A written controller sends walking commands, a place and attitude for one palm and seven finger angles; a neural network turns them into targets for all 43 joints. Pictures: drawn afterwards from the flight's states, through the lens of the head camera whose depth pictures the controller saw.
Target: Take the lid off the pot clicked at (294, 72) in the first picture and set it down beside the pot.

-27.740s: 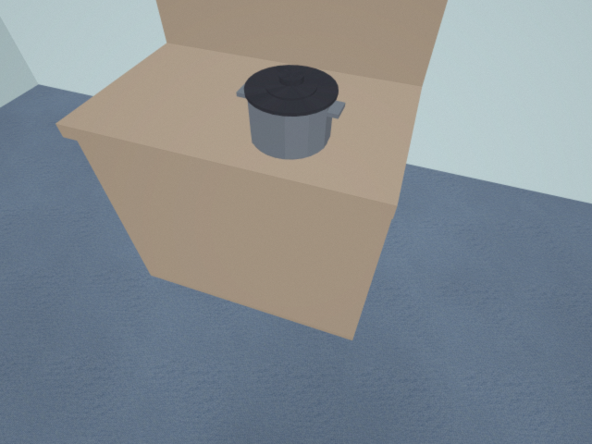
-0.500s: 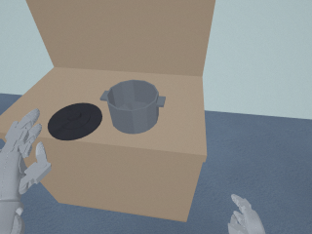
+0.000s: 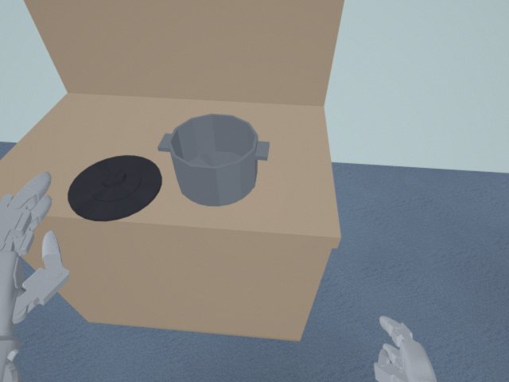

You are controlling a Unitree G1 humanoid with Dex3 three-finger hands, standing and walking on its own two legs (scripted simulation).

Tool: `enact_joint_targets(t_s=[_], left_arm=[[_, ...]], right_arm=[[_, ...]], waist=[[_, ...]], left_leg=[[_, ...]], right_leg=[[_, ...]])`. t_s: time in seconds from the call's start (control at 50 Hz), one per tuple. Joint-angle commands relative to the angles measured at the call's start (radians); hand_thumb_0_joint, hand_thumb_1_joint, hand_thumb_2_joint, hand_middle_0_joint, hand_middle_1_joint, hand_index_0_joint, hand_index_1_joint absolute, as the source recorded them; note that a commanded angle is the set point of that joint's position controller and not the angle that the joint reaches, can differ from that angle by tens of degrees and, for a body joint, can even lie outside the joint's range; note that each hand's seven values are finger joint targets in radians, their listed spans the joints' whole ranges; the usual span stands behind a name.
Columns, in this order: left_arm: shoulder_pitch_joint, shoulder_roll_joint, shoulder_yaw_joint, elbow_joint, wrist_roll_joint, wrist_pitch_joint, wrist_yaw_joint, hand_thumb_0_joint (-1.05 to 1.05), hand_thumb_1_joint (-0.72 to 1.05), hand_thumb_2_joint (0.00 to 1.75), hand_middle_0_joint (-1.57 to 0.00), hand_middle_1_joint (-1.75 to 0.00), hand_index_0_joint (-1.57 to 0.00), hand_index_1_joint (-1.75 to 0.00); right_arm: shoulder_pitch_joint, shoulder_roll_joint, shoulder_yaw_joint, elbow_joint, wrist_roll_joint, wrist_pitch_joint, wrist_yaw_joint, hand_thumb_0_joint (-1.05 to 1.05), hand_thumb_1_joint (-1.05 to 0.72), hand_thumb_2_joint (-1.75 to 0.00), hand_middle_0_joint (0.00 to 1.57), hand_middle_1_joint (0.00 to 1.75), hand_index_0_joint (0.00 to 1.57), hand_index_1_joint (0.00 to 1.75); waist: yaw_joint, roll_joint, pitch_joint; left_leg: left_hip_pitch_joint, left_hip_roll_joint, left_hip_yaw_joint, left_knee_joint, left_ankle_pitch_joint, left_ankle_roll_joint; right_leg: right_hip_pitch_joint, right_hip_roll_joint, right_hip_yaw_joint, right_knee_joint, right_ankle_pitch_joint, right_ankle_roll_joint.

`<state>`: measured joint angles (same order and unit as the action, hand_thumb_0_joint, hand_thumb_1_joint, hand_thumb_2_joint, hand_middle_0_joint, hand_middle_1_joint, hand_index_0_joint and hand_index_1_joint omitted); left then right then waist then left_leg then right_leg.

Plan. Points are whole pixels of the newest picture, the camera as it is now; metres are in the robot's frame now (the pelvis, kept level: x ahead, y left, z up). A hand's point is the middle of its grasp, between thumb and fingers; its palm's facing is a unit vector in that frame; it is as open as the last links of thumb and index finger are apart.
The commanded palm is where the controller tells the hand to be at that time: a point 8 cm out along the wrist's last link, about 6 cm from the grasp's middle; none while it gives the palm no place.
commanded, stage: step back with the hand held close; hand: left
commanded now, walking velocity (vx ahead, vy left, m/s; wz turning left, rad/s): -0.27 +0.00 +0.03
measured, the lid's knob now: (112, 177) +0.51 +0.36 +0.00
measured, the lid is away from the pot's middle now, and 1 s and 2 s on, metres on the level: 0.23 0.23 0.23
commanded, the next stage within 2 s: stop stepping back and stand still in 1.26 s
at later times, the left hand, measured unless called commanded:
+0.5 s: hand (8, 350) +0.12 +0.25 +0.16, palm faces +0.40 -0.81 -0.43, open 7.4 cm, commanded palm +0.06 +0.30 +0.18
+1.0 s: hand out of the picture +0.08 +0.24 +0.16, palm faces +0.28 -0.87 -0.41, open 7.4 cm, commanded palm +0.01 +0.29 +0.18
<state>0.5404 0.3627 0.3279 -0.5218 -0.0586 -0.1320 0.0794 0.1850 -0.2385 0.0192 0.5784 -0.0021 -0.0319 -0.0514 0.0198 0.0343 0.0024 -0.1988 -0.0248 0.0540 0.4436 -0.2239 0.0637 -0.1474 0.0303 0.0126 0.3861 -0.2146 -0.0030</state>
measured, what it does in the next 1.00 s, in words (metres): walks backwards: right foot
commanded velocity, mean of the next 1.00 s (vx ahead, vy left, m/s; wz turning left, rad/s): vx -0.34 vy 0.00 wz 0.01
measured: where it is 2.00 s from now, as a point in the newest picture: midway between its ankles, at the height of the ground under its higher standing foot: outside the picture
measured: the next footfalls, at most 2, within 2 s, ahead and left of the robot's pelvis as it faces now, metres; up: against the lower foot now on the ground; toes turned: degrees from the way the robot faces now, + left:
right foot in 0.82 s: -0.14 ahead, -0.11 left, +0.00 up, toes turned -2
left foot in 1.32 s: -0.21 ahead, +0.16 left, +0.00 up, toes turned +6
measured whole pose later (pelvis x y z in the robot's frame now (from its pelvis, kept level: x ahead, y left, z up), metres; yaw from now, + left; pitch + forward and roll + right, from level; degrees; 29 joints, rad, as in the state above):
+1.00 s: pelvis -0.13 +0.01 -0.01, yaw -2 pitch +2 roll -3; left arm 0.53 0.42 0.35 -0.64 -0.05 -0.21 0.09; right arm 0.14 -0.17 -0.01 0.60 -0.01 -0.09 -0.04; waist 0.03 -0.02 0.02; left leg -0.48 0.05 0.14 0.47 -0.03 0.10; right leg -0.22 0.08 0.03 0.67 -0.45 0.02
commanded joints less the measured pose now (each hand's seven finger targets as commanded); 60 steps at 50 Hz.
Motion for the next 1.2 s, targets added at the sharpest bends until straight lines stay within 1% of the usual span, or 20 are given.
enact_joint_targets(t_s=[0.0, 0.14, 0.28, 0.42, 0.52, 0.62, 0.68, 0.76, 0.8, 0.86, 0.9, 0.94, 0.96, 0.98, 1.04, 1.06, 1.08, 1.1, 1.14, 1.18], left_arm=[[0.051, 0.199, 0.146, -0.262, 0.006, -0.065, 0.016, 0.00, 0.90, 0.90, -0.20, -0.30, -0.20, -0.30], [0.074, 0.209, 0.171, -0.324, 0.012, -0.081, 0.033, 0.00, 0.90, 0.90, -0.20, -0.30, -0.20, -0.30], [0.027, 0.159, 0.154, -0.250, 0.035, -0.096, 0.039, 0.00, 0.90, 0.90, -0.20, -0.30, -0.20, -0.30], [-0.032, 0.173, 0.132, -0.278, 0.038, -0.108, 0.051, 0.00, 0.90, 0.90, -0.20, -0.30, -0.20, -0.30], [0.003, 0.186, 0.143, -0.336, 0.034, -0.125, 0.073, 0.00, 0.90, 0.90, -0.20, -0.30, -0.20, -0.30], [0.008, 0.190, 0.193, -0.340, 0.075, -0.149, 0.066, 0.00, 0.90, 0.90, -0.20, -0.30, -0.20, -0.30], [0.010, 0.192, 0.198, -0.304, 0.067, -0.148, 0.058, 0.00, 0.90, 0.90, -0.20, -0.30, -0.20, -0.30], [0.071, 0.176, 0.166, -0.280, 0.030, -0.157, 0.043, 0.00, 0.90, 0.90, -0.20, -0.30, -0.20, -0.30], [0.005, 0.195, 0.158, -0.299, 0.013, -0.182, 0.040, 0.00, 0.90, 0.90, -0.20, -0.30, -0.20, -0.30], [-0.096, 0.230, 0.157, -0.331, 0.013, -0.209, 0.047, 0.00, 0.90, 0.90, -0.20, -0.30, -0.20, -0.30], [-0.048, 0.224, 0.162, -0.371, 0.004, -0.177, 0.039, 0.00, 0.90, 0.90, -0.20, -0.30, -0.20, -0.30], [0.038, 0.232, 0.175, -0.360, -0.013, -0.146, 0.030, 0.00, 0.90, 0.90, -0.20, -0.30, -0.20, -0.30], [0.068, 0.219, 0.180, -0.352, -0.013, -0.128, 0.027, 0.00, 0.90, 0.90, -0.20, -0.30, -0.20, -0.30], [0.058, 0.221, 0.189, -0.363, -0.015, -0.113, 0.029, 0.00, 0.90, 0.90, -0.20, -0.30, -0.20, -0.30], [0.110, 0.238, 0.207, -0.324, -0.022, -0.094, 0.038, 0.00, 0.90, 0.90, -0.20, -0.30, -0.20, -0.30], [0.112, 0.241, 0.199, -0.302, -0.022, -0.094, 0.039, 0.00, 0.90, 0.90, -0.20, -0.30, -0.20, -0.30], [0.093, 0.256, 0.188, -0.294, -0.013, -0.103, 0.041, 0.00, 0.90, 0.90, -0.20, -0.30, -0.20, -0.30], [0.036, 0.260, 0.163, -0.314, -0.006, -0.107, 0.046, 0.00, 0.90, 0.90, -0.20, -0.30, -0.20, -0.30], [-0.069, 0.221, 0.136, -0.276, 0.009, -0.081, 0.038, 0.00, 0.90, 0.90, -0.20, -0.30, -0.20, -0.30], [-0.086, 0.188, 0.105, -0.230, 0.014, -0.085, 0.035, 0.00, 0.90, 0.90, -0.20, -0.30, -0.20, -0.30]], right_arm=[[-0.094, -0.119, -0.063, -0.197, 0.011, -0.028, -0.011, 0.00, -0.90, -0.90, 0.20, 0.30, 0.20, 0.30], [-0.073, -0.130, -0.074, -0.227, 0.012, -0.034, -0.013, 0.00, -0.90, -0.90, 0.20, 0.30, 0.20, 0.30], [-0.028, -0.137, -0.083, -0.225, 0.019, -0.074, -0.019, 0.00, -0.90, -0.90, 0.20, 0.30, 0.20, 0.30], [-0.005, -0.115, -0.083, -0.198, 0.008, -0.102, -0.017, 0.00, -0.90, -0.90, 0.20, 0.30, 0.20, 0.30], [-0.013, -0.113, -0.075, -0.189, 0.002, -0.110, -0.023, 0.00, -0.90, -0.90, 0.20, 0.30, 0.20, 0.30], [-0.037, -0.133, -0.087, -0.207, -0.003, -0.128, -0.024, 0.00, -0.90, -0.90, 0.20, 0.30, 0.20, 0.30], [-0.026, -0.115, -0.097, -0.198, -0.003, -0.135, -0.011, 0.00, -0.90, -0.90, 0.20, 0.30, 0.20, 0.30], [-0.032, -0.099, -0.095, -0.171, 0.004, -0.144, 0.002, 0.00, -0.90, -0.90, 0.20, 0.30, 0.20, 0.30], [-0.018, -0.081, -0.090, -0.134, -0.003, -0.135, 0.000, 0.00, -0.90, -0.90, 0.20, 0.30, 0.20, 0.30], [-0.011, -0.082, -0.094, -0.106, -0.004, -0.122, -0.026, 0.00, -0.90, -0.90, 0.20, 0.30, 0.20, 0.30], [-0.051, -0.111, -0.110, -0.135, 0.016, -0.119, -0.019, 0.00, -0.90, -0.90, 0.20, 0.30, 0.20, 0.30], [-0.085, -0.106, -0.099, -0.147, -0.007, -0.117, 0.005, 0.00, -0.90, -0.90, 0.20, 0.30, 0.20, 0.30], [-0.085, -0.099, -0.096, -0.147, -0.020, -0.115, 0.011, 0.00, -0.90, -0.90, 0.20, 0.30, 0.20, 0.30], [-0.104, -0.093, -0.092, -0.163, -0.022, -0.110, 0.013, 0.00, -0.90, -0.90, 0.20, 0.30, 0.20, 0.30], [-0.119, -0.078, -0.092, -0.191, -0.014, -0.068, 0.012, 0.00, -0.90, -0.90, 0.20, 0.30, 0.20, 0.30], [-0.112, -0.072, -0.093, -0.187, -0.008, -0.056, 0.008, 0.00, -0.90, -0.90, 0.20, 0.30, 0.20, 0.30], [-0.094, -0.066, -0.100, -0.175, 0.000, -0.050, 0.002, 0.00, -0.90, -0.90, 0.20, 0.30, 0.20, 0.30], [-0.098, -0.063, -0.099, -0.173, 0.001, -0.054, 0.002, 0.00, -0.90, -0.90, 0.20, 0.30, 0.20, 0.30], [-0.085, -0.055, -0.087, -0.146, 0.007, -0.063, 0.006, 0.00, -0.90, -0.90, 0.20, 0.30, 0.20, 0.30], [-0.095, -0.035, -0.058, -0.154, 0.003, -0.057, -0.010, 0.00, -0.90, -0.90, 0.20, 0.30, 0.20, 0.30]], waist=[[0.005, 0.002, -0.179], [0.001, 0.118, -0.121], [-0.023, 0.051, -0.026], [-0.040, -0.122, -0.014], [-0.041, -0.004, -0.074], [-0.021, 0.270, -0.056], [-0.017, 0.118, -0.023], [-0.020, 0.044, -0.025], [-0.039, -0.088, -0.097], [-0.047, -0.051, -0.379], [-0.017, -0.002, -0.467], [0.012, 0.165, -0.388], [0.019, 0.191, -0.319], [0.020, 0.205, -0.243], [0.013, 0.151, -0.123], [0.003, 0.030, -0.094], [-0.009, -0.169, -0.078], [-0.005, -0.299, -0.057], [-0.041, -0.305, -0.036], [-0.050, -0.196, 0.045]], left_leg=[[0.059, 0.131, -0.134, -0.045, 0.427, -0.002], [-0.162, 0.170, -0.184, -0.126, 0.108, 0.021], [-0.428, 0.186, -0.239, -0.187, -0.421, 0.051], [-0.227, 0.085, -0.168, 0.070, -0.322, 0.012], [-0.191, 0.107, -0.203, 0.030, -0.228, 0.009], [-0.669, 0.307, -0.377, -0.356, -0.671, 0.086], [-0.604, 0.302, -0.350, -0.297, -0.528, 0.090], [-0.259, 0.214, -0.244, -0.153, -0.350, 0.000], [-0.010, 0.123, -0.121, 0.076, -0.005, -0.042], [0.295, 0.118, 0.007, 0.139, 0.576, -0.022], [0.406, 0.196, -0.086, 0.100, 0.722, 0.035], [0.267, 0.309, -0.230, -0.076, 0.552, 0.068], [0.075, 0.323, -0.244, -0.180, 0.221, 0.051], [-0.116, 0.318, -0.233, -0.284, -0.117, 0.028], [-0.301, 0.214, -0.112, -0.191, -0.357, -0.061], [-0.281, 0.134, -0.035, -0.013, -0.368, -0.091], [-0.116, 0.029, 0.023, 0.366, -0.287, -0.122], [-0.131, -0.034, -0.043, 0.739, -0.274, -0.115], [-0.219, 0.007, -0.106, 0.902, -0.274, -0.083], [-0.278, 0.081, -0.093, 0.641, -0.231, -0.073]], right_leg=[[0.019, -0.076, 0.044, 0.059, 0.338, -0.009], [0.066, -0.043, 0.030, 0.164, 0.159, 0.000], [0.108, -0.033, 0.041, 0.219, 0.029, 0.003], [-0.206, -0.148, 0.197, -0.036, -0.192, -0.062], [-0.190, -0.128, 0.138, 0.039, -0.088, -0.056], [0.212, 0.056, 0.000, 0.515, -0.068, 0.023], [0.137, 0.057, 0.012, 0.501, -0.165, 0.014], [-0.062, 0.009, 0.000, 0.027, -0.177, -0.027], [-0.225, -0.131, 0.168, -0.100, 0.063, -0.080], [-0.158, -0.121, 0.070, 0.097, 0.709, 0.000], [-0.202, -0.012, 0.027, 0.240, 0.376, 0.070], [-0.225, 0.045, 0.041, 0.368, -0.328, 0.026], [-0.136, 0.044, 0.036, 0.384, -0.378, 0.002], [-0.040, 0.042, 0.009, 0.369, -0.350, -0.013], [0.013, -0.010, -0.042, 0.089, -0.172, -0.038], [-0.093, -0.087, 0.017, -0.022, -0.195, -0.066], [-0.387, -0.260, 0.210, -0.216, -0.317, -0.109], [-0.532, -0.439, 0.415, -0.327, -0.315, -0.199], [-0.556, -0.396, 0.291, -0.241, -0.119, -0.187], [-0.371, -0.301, 0.175, -0.118, 0.154, -0.147]])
